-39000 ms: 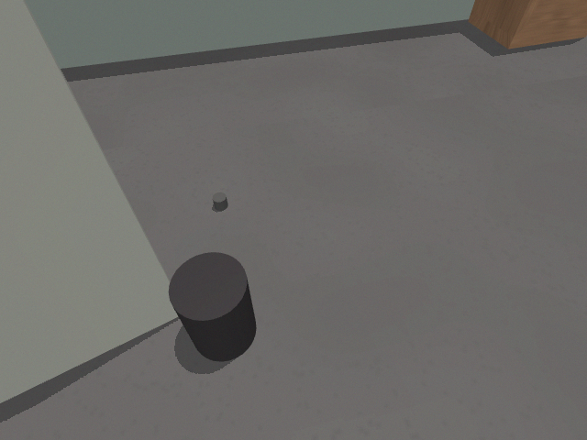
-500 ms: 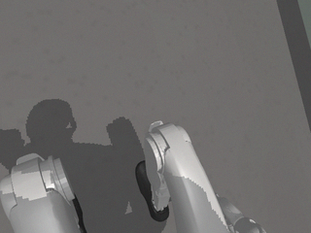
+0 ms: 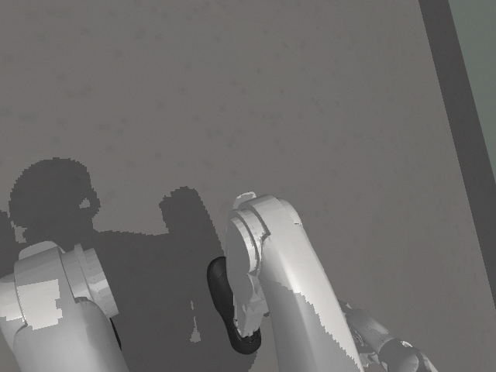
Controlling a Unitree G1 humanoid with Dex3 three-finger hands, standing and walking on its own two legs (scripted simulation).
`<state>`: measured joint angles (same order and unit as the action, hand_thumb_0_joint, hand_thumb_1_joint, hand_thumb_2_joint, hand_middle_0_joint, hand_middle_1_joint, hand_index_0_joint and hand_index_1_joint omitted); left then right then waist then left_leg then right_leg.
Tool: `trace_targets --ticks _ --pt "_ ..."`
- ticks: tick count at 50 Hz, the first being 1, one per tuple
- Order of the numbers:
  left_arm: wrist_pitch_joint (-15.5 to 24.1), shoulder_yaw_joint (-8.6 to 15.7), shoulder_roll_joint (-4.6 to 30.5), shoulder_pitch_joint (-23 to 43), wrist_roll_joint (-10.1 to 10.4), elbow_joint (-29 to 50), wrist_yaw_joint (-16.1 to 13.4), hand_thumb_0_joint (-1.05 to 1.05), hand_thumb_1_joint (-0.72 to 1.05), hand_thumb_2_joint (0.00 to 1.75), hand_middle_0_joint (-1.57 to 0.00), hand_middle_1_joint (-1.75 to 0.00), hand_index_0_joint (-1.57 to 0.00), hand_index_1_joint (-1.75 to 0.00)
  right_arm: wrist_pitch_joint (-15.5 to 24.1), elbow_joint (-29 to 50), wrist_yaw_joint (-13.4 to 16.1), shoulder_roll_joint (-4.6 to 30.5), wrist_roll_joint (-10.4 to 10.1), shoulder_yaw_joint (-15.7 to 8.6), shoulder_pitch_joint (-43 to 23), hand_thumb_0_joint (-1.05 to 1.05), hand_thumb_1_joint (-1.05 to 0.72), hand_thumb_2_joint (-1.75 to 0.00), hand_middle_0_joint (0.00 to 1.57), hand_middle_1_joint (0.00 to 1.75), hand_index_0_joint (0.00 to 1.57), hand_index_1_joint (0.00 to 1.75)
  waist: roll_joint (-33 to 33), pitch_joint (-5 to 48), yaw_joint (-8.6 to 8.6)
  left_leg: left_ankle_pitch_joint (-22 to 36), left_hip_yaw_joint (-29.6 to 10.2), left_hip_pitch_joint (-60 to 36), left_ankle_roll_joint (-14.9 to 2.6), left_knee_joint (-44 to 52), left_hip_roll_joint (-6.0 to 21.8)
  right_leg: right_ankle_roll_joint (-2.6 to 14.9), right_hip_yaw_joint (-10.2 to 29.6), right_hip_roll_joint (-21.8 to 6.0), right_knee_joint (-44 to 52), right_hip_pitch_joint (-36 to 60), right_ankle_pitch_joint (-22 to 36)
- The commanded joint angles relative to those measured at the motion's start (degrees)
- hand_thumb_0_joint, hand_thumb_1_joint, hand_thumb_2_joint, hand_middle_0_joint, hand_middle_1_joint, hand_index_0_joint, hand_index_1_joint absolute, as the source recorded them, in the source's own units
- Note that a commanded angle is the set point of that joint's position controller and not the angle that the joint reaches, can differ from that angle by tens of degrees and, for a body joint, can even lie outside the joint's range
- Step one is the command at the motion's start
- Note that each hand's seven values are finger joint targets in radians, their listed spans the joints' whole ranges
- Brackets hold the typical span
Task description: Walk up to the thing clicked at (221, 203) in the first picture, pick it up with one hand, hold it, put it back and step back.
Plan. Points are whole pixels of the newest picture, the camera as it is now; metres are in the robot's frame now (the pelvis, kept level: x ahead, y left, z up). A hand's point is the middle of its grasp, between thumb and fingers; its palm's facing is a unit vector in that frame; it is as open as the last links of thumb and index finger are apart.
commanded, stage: rest palm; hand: left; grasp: from above
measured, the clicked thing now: out of the picture +0.41 +0.37 -0.27
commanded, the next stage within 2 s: close in 0.34 s
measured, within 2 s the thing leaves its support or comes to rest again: neither
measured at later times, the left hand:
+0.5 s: hand out of the picture +0.40 +0.35 -0.25, palm faces -0.46 -0.20 -0.87, open 13.9 cm
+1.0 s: hand out of the picture +0.39 +0.36 -0.25, palm faces -0.46 -0.20 -0.86, open 12.1 cm
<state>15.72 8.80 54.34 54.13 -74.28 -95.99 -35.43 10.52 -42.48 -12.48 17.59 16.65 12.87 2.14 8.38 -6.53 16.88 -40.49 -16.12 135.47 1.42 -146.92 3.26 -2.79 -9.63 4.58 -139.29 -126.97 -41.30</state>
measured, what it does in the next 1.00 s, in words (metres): stands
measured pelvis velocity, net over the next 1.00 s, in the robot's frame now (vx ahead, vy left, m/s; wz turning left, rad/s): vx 0.00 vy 0.00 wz -0.02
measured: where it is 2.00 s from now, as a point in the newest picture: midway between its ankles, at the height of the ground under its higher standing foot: (179, 346)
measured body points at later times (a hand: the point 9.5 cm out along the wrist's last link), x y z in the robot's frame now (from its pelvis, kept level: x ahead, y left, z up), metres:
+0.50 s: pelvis +0.00 +0.00 +0.00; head +0.26 +0.13 +0.33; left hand +0.42 +0.36 -0.20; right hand +0.08 -0.25 -0.07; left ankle +0.06 +0.14 -0.26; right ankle +0.10 -0.12 -0.26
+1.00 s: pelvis +0.00 +0.00 +0.00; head +0.25 +0.15 +0.34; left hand +0.41 +0.37 -0.20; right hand +0.09 -0.25 -0.07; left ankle +0.06 +0.14 -0.26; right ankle +0.10 -0.12 -0.26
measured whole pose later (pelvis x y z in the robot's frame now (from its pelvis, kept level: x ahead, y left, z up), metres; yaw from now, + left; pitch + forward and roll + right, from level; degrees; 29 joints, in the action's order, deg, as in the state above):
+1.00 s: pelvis +0.00 +0.00 +0.00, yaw -1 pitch +26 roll -14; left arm 15.2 8.2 57.7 53.9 -71.8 -98.3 -34.7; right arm 13.3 -40.8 -14.1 18.1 16.9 15.9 1.1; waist 9.5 -8.9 17.5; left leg -40.6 -17.2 134.9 0.9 -147.6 3.2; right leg -3.6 -10.4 5.1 -138.7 -125.7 -40.9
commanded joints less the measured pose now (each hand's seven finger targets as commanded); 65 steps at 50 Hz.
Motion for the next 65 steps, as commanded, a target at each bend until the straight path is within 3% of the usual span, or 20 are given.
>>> trace_targets --ticks 1,2,3,4,6,8,15,21,24,28,32,38,39,43,44,45,49,56,61,65 --pt "-1.0 1.51 15.4 13.59 0.34 3.9 -3.41 0.0 -0.51 0.96 -0.07 -0.99 -0.07 -0.99 0.89 0.0 -0.29 18.12 -0.12 -4.45 9.33 0.0 -0.89 -0.9 0.2 0.3 0.2 0.3 -29.65 34.84 1.83 11.33 7.3 -30.36 -1.45 14.54 0.75 3.91 -6.32 1.61 11.76 14.82 16.1" --pt "-1.03 -0.88 12.75 15.01 0.52 6.2 -3.14 0.0 -0.51 0.95 -0.07 -0.99 -0.07 -0.98 1.17 0.21 -0.47 17.53 -0.06 -4.24 9.01 0.0 -0.89 -0.9 0.2 0.3 0.2 0.3 -30.67 35.4 1.64 12.05 7.66 -30.94 -1.36 14.66 0.66 3.87 -6.14 1.66 11.99 14.59 16.54" --pt "-1.4 1.19 15.12 12.94 0.45 2.95 -3.68 0.0 -0.51 0.95 -0.07 -1.0 -0.07 -1.0 1.35 -0.04 -0.42 18.08 0.07 -4.24 8.25 0.0 -0.89 -0.9 0.2 0.3 0.2 0.3 -29.78 34.81 1.73 10.88 7.36 -30.07 -1.46 14.57 0.93 3.89 -6.17 1.85 12.11 14.78 15.93" --pt "-1.46 -1.11 12.54 14.29 0.64 3.54 -3.28 0.0 -0.5 0.94 -0.07 -1.0 -0.08 -0.99 1.71 0.8 -0.82 17.72 -0.01 -4.0 8.51 0.0 -0.89 -0.9 0.2 0.3 0.2 0.3 -29.23 33.82 2.54 10.77 7.63 -29.27 -1.6 14.37 0.68 3.7 -6.11 1.75 12.26 14.78 15.82" --pt "-1.85 1.52 15.28 12.6 1.08 2.2 -3.73 0.0 -0.49 0.94 -0.07 -1.02 -0.08 -1.0 1.84 0.13 -0.81 18.45 -0.01 -4.18 9.12 0.0 -0.89 -0.9 0.2 0.3 0.2 0.3 -28.98 33.81 2.07 10.59 7.25 -29.38 -1.55 14.86 0.75 3.71 -6.42 1.72 12.3 15.14 15.49" --pt "-1.95 0.06 14.28 13.95 1.01 2.33 -2.91 0.0 -0.5 0.94 -0.07 -1.01 -0.07 -1.0 2.53 0.33 -1.12 18.06 -0.05 -4.04 8.38 0.0 -0.89 -0.9 0.2 0.3 0.2 0.3 -29.64 32.85 2.75 10.11 7.14 -29.69 -1.49 14.33 0.85 3.72 -6.22 1.49 11.67 14.02 15.15" --pt "-1.0 2.27 16.63 11.93 2.51 2.52 -2.26 0.0 -0.5 0.94 -0.07 -1.02 -0.07 -1.01 2.86 0.25 -1.33 18.1 0.3 -2.94 9.78 0.0 -0.89 -0.9 0.2 0.3 0.2 0.3 -28.68 35.49 2.68 13.65 6.86 -30.21 -1.69 13.77 1.01 3.4 -6.28 1.85 12.27 18.42 18.18" --pt "0.36 0.03 15.54 11.92 2.59 2.41 -1.93 0.0 -0.48 0.93 -0.07 -1.01 -0.08 -1.0 2.81 0.94 -1.44 18.44 0.52 -2.38 8.63 0.0 -0.89 -0.9 0.2 0.3 0.2 0.3 -28.74 33.1 3.19 11.91 6.74 -28.76 -1.76 12.99 1.16 3.29 -6.51 1.93 12.19 17.86 17.07" --pt "0.97 3.09 19.19 10.53 2.54 4.92 -2.98 0.0 -0.38 0.87 -0.13 -1.0 -0.15 -0.98 2.6 0.69 -1.26 19.24 0.44 -2.32 9.17 0.0 -0.89 -0.9 0.2 0.3 0.2 0.3 -29.06 35.48 1.73 12.85 6.91 -29.28 -1.81 13.3 1.19 3.31 -5.93 2.25 12.9 20.57 18.0" --pt "0.75 0.63 15.89 13.08 2.66 7.44 -3.75 0.0 -0.36 0.84 -0.13 -0.99 -0.16 -0.96 2.67 0.63 -1.37 18.4 0.66 -2.31 8.14 0.0 -0.89 -0.9 0.2 0.3 0.2 0.3 -29.63 35.86 2.18 12.54 6.71 -29.28 -1.61 13.36 1.39 3.46 -6.27 2.53 12.89 19.48 17.6" --pt "-0.79 2.32 17.99 10.1 1.8 3.53 -4.56 0.0 -0.3 0.81 -0.17 -0.96 -0.21 -0.92 2.62 0.35 -1.35 19.53 0.45 -2.65 8.61 0.0 -0.88 -0.9 0.2 0.3 0.2 0.3 -29.44 35.55 1.47 13.38 6.57 -29.71 -1.45 13.84 1.4 3.43 -6.63 2.59 12.63 18.9 18.01" --pt "-2.25 0.18 16.03 11.12 2.41 1.89 -3.06 0.0 -0.23 0.74 -0.22 -0.92 -0.26 -0.88 3.2 1.28 -1.68 19.51 0.27 -2.45 7.49 0.0 -0.89 -0.9 0.2 0.3 0.2 0.3 -29.95 32.84 2.41 11.63 6.23 -29.0 -1.42 14.21 1.3 3.6 -6.94 2.35 12.11 16.39 16.52" --pt "-2.46 2.25 17.98 9.56 2.72 0.12 -3.15 0.0 -0.23 0.74 -0.24 -0.91 -0.27 -0.87 3.07 0.49 -1.54 19.64 0.23 -2.54 8.06 0.0 -0.89 -0.9 0.2 0.3 0.2 0.3 -28.06 32.08 2.19 10.91 6.37 -27.53 -1.66 13.99 1.43 3.41 -6.64 2.44 12.68 17.32 16.12" --pt "-1.55 0.9 16.8 11.55 3.39 2.87 -1.58 0.0 -0.17 0.69 -0.28 -0.88 -0.32 -0.84 2.9 1.14 -1.33 19.51 0.13 -2.77 8.05 0.0 -0.89 -0.9 0.2 0.3 0.2 0.3 -29.18 32.23 2.74 10.53 5.55 -29.15 -1.3 15.02 1.35 3.6 -7.1 1.98 12.2 16.1 15.37" --pt "-1.36 -1.8 14.41 13.11 3.06 3.74 -0.82 0.0 -0.17 0.69 -0.28 -0.88 -0.31 -0.84 3.14 2.29 -1.45 19.04 -0.04 -2.43 7.29 0.0 -0.89 -0.9 0.2 0.3 0.2 0.3 -29.68 32.35 3.36 11.0 5.69 -29.84 -1.37 14.26 1.39 3.59 -6.83 2.06 11.82 15.86 16.03" --pt "-0.8 1.17 17.79 12.18 3.37 4.24 -1.27 0.0 -0.15 0.67 -0.29 -0.88 -0.33 -0.83 2.86 1.15 -1.2 19.52 0.08 -2.63 8.05 0.0 -0.89 -0.9 0.2 0.3 0.2 0.3 -29.44 34.6 2.7 11.6 5.8 -30.44 -1.43 14.25 1.46 3.4 -6.93 2.23 12.53 17.71 16.66" --pt "0.52 -1.02 15.22 12.05 2.58 2.86 -1.42 0.0 -0.09 0.63 -0.32 -0.85 -0.37 -0.8 2.84 1.57 -1.38 19.16 0.27 -1.96 8.13 0.0 -0.89 -0.9 0.2 0.3 0.2 0.3 -28.21 31.52 3.95 10.73 6.06 -28.54 -1.55 13.64 1.33 3.23 -6.93 2.21 12.6 17.02 16.08" --pt "1.26 -1.37 15.22 12.37 1.69 4.33 -3.53 0.0 0.0 0.58 -0.39 -0.81 -0.44 -0.75 2.74 1.37 -1.47 19.64 0.63 -1.48 7.88 0.0 -0.88 -0.9 0.2 0.3 0.2 0.3 -28.76 32.72 3.59 12.88 6.26 -29.48 -1.34 13.21 1.35 3.12 -7.43 2.42 12.21 17.62 18.08" --pt "-0.16 0.47 17.63 11.22 1.12 2.65 -4.43 0.0 0.07 0.59 -0.45 -0.78 -0.5 -0.73 3.29 1.21 -1.73 20.11 1.05 -1.61 7.87 0.0 -0.89 -0.9 0.2 0.3 0.2 0.3 -30.79 33.11 2.89 12.51 6.04 -30.68 -1.11 13.79 1.6 3.46 -7.16 2.59 12.09 17.43 17.27" --pt "-1.13 1.18 18.12 12.72 2.69 4.37 -4.35 0.0 0.12 0.57 -0.49 -0.76 -0.53 -0.71 3.79 1.19 -1.78 20.3 0.75 -1.78 7.99 0.0 -0.89 -0.9 0.2 0.3 0.2 0.3 -29.48 34.25 2.78 11.88 6.14 -29.53 -1.46 13.72 1.53 3.28 -6.91 2.57 13.02 18.37 16.96"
